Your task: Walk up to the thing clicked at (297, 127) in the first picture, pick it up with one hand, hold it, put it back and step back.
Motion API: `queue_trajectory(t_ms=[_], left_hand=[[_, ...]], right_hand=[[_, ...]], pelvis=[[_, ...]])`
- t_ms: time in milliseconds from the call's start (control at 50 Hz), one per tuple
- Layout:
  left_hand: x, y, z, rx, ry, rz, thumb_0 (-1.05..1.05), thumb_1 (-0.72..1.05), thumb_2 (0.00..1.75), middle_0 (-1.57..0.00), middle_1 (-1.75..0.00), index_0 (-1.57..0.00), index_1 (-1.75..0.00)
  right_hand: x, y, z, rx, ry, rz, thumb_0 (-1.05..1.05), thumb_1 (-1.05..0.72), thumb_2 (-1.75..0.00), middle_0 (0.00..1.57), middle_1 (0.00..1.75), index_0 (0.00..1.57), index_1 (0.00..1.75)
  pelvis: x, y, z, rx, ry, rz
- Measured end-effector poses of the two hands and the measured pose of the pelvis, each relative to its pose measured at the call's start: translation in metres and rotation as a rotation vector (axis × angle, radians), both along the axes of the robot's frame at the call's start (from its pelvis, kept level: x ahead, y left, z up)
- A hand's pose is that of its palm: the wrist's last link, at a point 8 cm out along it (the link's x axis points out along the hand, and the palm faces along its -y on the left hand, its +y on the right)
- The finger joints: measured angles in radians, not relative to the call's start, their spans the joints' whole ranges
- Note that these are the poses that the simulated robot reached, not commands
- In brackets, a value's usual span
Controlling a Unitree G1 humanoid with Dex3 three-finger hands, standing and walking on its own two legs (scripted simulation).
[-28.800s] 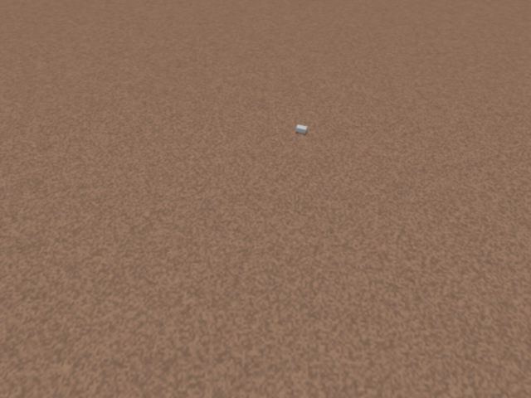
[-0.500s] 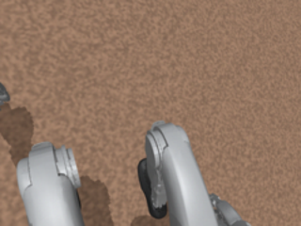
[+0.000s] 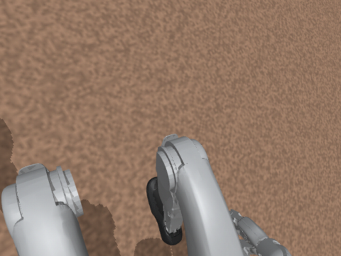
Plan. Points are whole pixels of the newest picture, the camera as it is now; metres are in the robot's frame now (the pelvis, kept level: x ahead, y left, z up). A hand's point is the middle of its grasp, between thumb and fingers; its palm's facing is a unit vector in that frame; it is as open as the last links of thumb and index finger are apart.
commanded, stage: rest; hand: left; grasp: from above
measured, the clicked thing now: out of the picture +0.42 +0.35 -0.27
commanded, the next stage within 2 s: open in 0.28 s
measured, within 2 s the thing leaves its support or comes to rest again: neither
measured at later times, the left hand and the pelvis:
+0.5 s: hand out of the picture +0.41 +0.33 -0.24, palm faces -0.46 -0.12 -0.88, open 4.9 cm; pelvis +0.00 +0.00 +0.00, yaw -1 degrees
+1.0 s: hand out of the picture +0.41 +0.34 -0.24, palm faces -0.47 -0.14 -0.87, open 10.5 cm; pelvis +0.00 +0.01 +0.00, yaw -2 degrees
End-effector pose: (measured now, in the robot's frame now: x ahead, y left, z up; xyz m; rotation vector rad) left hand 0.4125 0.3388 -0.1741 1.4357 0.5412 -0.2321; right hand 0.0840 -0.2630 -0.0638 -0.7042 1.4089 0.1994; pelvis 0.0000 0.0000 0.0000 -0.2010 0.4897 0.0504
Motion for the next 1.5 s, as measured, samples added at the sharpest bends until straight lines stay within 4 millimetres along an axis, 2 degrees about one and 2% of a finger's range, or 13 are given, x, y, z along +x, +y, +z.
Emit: queue_trajectory(t_ms=[440, 560, 740, 960, 1260, 1500], left_hand=[[0.0, 0.0, -0.006, 0.002, -0.002, -0.02, -0.12, 0.67, 0.0, -1.05, 0.0, -1.25, -0.01], [0.002, -0.003, -0.008, 0.003, -0.012, -0.03, -0.07, 0.59, 0.06, -0.98, -0.1, -1.1, -0.09], [0.005, -0.005, -0.009, 0.005, -0.018, -0.02, -0.01, 0.35, 0.26, -0.84, -0.3, -0.84, -0.27], [0.004, 0.002, -0.01, 0.0, -0.006, 0.009, 0.0, 0.09, 0.48, -0.61, -0.47, -0.61, -0.46], [0.005, 0.001, -0.01, -0.008, -0.011, -0.026, 0.0, -0.14, 0.68, -0.39, -0.68, -0.4, -0.68], [0.007, 0.0, -0.009, 0.002, -0.022, -0.006, 0.0, -0.25, 0.77, -0.28, -0.79, -0.3, -0.79]], right_hand=[[-0.007, 0.011, 0.007, 0.025, 0.008, 0.061, 0.0, -0.91, -0.89, 0.2, 0.3, 0.2, 0.3], [-0.007, 0.012, 0.009, 0.029, 0.006, 0.073, 0.0, -0.91, -0.89, 0.2, 0.3, 0.2, 0.3], [-0.004, 0.013, 0.013, 0.04, 0.0, 0.084, 0.0, -0.91, -0.89, 0.2, 0.3, 0.2, 0.3], [-0.004, 0.014, 0.014, 0.04, -0.001, 0.072, 0.0, -0.91, -0.89, 0.2, 0.3, 0.2, 0.3], [-0.005, 0.014, 0.012, 0.041, 0.011, 0.074, 0.0, -0.9, -0.89, 0.2, 0.3, 0.2, 0.3], [-0.005, 0.013, 0.013, 0.041, 0.007, 0.077, 0.0, -0.9, -0.89, 0.2, 0.3, 0.2, 0.3]], pelvis=[[-0.004, 0.004, -0.001, -0.022, -0.029, -0.01], [-0.004, 0.005, 0.0, -0.028, -0.032, -0.011], [-0.004, 0.006, 0.001, -0.033, -0.033, -0.012], [-0.004, 0.007, 0.002, -0.036, -0.026, -0.012], [-0.004, 0.006, 0.001, -0.034, -0.033, -0.012], [-0.004, 0.006, 0.001, -0.033, -0.025, -0.014]])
